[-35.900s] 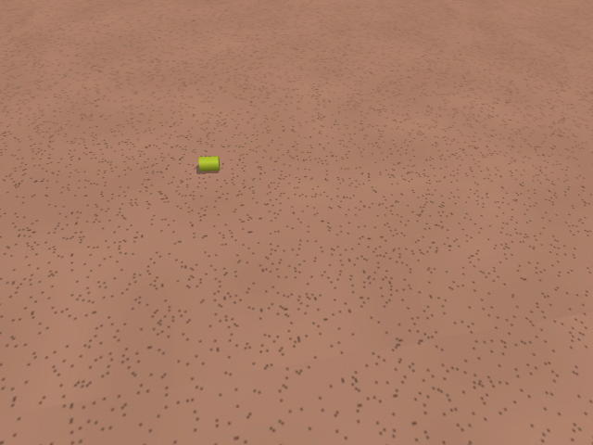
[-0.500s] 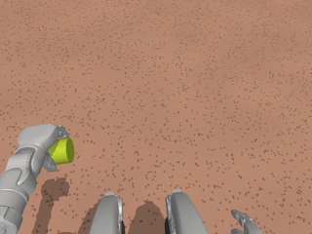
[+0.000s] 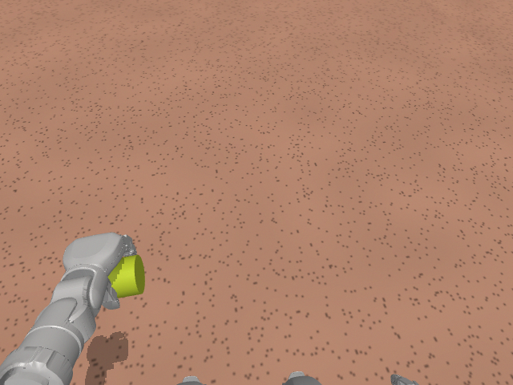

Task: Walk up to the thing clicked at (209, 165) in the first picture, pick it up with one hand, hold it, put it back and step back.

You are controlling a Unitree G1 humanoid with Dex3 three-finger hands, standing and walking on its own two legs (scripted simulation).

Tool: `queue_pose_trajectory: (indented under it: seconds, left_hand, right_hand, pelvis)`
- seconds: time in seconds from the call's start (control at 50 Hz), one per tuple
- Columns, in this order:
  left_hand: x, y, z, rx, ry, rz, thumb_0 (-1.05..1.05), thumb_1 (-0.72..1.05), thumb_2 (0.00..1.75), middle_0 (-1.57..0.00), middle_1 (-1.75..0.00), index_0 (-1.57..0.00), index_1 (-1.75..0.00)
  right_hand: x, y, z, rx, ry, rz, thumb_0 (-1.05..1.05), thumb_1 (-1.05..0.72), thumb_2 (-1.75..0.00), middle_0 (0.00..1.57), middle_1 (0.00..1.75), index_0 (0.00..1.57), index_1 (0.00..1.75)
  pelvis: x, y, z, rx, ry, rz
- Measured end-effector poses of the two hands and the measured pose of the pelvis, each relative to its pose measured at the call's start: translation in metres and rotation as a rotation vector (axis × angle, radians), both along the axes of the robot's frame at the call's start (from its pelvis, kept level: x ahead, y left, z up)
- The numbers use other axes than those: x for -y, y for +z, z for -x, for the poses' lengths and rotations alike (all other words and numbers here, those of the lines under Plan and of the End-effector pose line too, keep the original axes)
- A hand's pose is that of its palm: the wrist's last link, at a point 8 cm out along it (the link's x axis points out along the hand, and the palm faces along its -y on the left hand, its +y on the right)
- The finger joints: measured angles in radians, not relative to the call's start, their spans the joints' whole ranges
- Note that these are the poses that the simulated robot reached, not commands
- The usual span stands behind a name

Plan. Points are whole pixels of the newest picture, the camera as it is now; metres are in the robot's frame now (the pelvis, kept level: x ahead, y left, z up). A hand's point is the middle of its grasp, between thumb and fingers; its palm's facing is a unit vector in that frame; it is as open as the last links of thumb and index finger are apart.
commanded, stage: lift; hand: left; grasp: from above
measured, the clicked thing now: (113, 278) +0.34 +0.23 -0.10
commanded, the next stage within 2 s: hold in 0.04 s
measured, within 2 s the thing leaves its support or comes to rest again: neither
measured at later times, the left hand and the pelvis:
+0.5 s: hand (98, 260) +0.34 +0.23 -0.02, palm faces -0.44 -0.07 -0.90, open 9.5 cm; pelvis +0.03 +0.00 +0.03, yaw +0 degrees
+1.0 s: hand (99, 266) +0.32 +0.21 +0.01, palm faces -0.44 -0.07 -0.90, open 9.5 cm; pelvis +0.02 -0.01 +0.04, yaw +0 degrees
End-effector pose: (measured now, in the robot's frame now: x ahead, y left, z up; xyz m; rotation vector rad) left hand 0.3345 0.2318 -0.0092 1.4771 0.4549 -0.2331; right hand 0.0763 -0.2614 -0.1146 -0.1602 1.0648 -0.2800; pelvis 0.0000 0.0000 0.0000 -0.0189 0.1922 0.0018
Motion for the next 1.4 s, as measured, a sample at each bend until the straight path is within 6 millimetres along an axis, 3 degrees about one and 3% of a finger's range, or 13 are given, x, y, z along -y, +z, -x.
queue_pose_trajectory:
  seconds: [0.2,0.54,1.06,1.4]
  left_hand:
    - [0.000,0.019,-0.001,-0.017,-0.019,0.009,-0.02,0.16,0.17,-0.78,-0.36,-0.81,-0.34]
    - [0.004,0.052,-0.009,-0.019,-0.045,-0.003,-0.02,0.15,0.20,-0.77,-0.38,-0.80,-0.36]
    - [0.018,0.076,0.014,-0.010,-0.069,0.002,-0.01,0.16,0.18,-0.75,-0.40,-0.79,-0.37]
    - [0.015,0.090,0.018,0.004,-0.069,0.001,-0.01,0.16,0.18,-0.75,-0.42,-0.79,-0.39]
  right_hand:
    - [-0.006,0.019,-0.022,0.020,0.011,-0.010,0.01,-0.89,-0.89,0.20,0.29,0.20,0.30]
    - [-0.006,0.038,-0.058,0.089,0.034,-0.032,0.01,-0.89,-0.89,0.20,0.29,0.20,0.30]
    - [-0.001,0.050,-0.074,0.140,0.066,-0.048,0.01,-0.89,-0.89,0.20,0.29,0.20,0.30]
    - [-0.006,0.057,-0.079,0.170,0.072,-0.057,0.01,-0.90,-0.89,0.20,0.29,0.20,0.30]
  pelvis:
    - [-0.004,0.019,-0.016,0.039,-0.002,-0.006]
    - [-0.003,0.034,-0.029,0.094,-0.008,-0.015]
    - [0.008,0.044,-0.019,0.153,-0.008,-0.026]
    - [0.007,0.047,-0.014,0.179,-0.013,-0.027]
